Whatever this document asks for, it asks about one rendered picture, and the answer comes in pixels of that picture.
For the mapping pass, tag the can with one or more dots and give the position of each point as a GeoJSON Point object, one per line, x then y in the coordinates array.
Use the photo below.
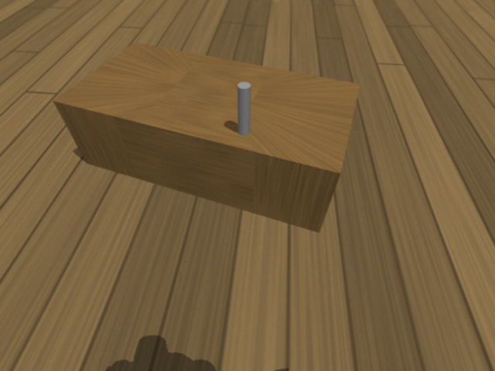
{"type": "Point", "coordinates": [244, 107]}

